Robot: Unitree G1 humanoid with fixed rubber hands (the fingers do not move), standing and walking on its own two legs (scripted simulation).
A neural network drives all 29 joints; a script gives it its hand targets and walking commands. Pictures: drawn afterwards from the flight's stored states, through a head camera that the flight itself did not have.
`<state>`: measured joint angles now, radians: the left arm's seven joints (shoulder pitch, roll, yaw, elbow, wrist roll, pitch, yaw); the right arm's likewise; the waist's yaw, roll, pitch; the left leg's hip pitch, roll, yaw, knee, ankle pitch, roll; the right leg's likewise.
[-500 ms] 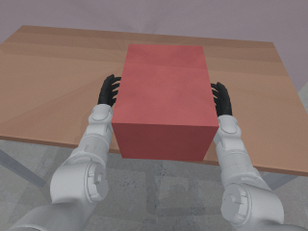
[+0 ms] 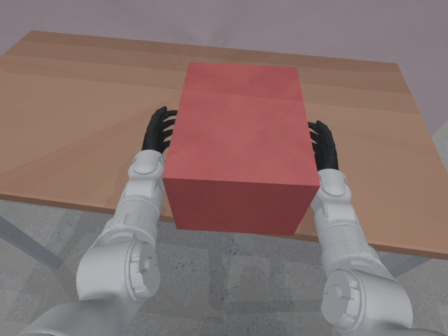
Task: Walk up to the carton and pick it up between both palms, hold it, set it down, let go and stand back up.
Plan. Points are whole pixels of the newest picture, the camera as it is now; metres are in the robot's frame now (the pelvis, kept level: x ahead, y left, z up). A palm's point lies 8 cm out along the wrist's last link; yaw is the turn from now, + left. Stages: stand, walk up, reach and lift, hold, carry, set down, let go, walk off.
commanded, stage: reach and lift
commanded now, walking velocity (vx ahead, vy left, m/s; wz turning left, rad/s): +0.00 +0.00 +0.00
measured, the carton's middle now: (238, 145) +0.45 +0.02 +0.06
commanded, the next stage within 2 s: none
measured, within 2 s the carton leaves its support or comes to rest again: leaves its support in 0.32 s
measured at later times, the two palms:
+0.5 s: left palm (149, 150) +0.40 +0.18 +0.10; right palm (326, 167) +0.38 -0.14 +0.09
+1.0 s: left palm (151, 150) +0.40 +0.17 +0.10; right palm (327, 168) +0.39 -0.14 +0.08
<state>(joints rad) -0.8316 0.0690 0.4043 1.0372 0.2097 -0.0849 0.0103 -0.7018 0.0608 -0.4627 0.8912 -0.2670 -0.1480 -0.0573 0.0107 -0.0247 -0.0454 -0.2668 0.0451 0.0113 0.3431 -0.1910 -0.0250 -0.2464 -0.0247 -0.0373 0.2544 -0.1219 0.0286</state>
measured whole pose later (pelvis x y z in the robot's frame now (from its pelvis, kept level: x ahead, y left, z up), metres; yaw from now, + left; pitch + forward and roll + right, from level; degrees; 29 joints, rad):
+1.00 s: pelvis -0.02 -0.01 +0.00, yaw +0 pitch +13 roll -1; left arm -0.89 0.11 0.28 1.22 0.12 -0.21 0.09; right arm -0.76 -0.03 -0.35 1.17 -0.21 -0.38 -0.15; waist 0.03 -0.02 -0.20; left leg -0.42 0.06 0.04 0.33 -0.13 -0.03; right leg -0.39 -0.02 -0.05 0.23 -0.06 0.02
